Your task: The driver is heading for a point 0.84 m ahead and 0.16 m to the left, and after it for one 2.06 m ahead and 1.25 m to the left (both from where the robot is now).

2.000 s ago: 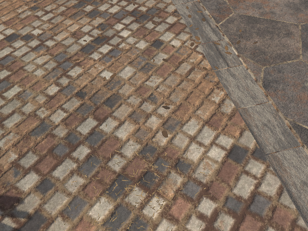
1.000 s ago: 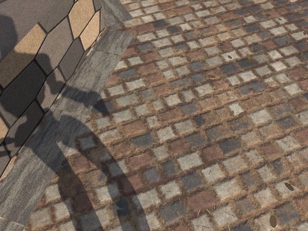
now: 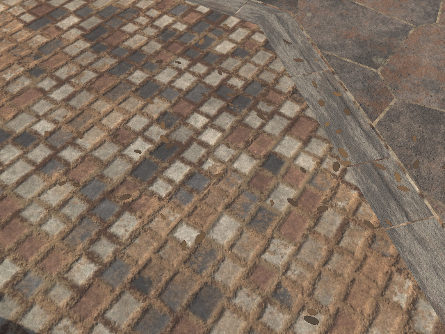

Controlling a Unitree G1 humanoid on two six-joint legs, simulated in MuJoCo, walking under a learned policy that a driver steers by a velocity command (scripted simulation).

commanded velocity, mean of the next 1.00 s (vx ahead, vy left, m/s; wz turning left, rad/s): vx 0.33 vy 0.00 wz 0.23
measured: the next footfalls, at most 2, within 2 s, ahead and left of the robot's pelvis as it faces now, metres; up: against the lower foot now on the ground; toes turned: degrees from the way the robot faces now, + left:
right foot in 0.26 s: +0.01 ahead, -0.13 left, +0.00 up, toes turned -1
left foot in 0.70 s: +0.32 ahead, +0.16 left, +0.00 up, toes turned +12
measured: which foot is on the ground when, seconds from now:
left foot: down 0.00-0.26, up 0.28-0.68, down 0.70-1.00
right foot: up 0.00-0.24, down 0.26-0.70, up 0.72-1.00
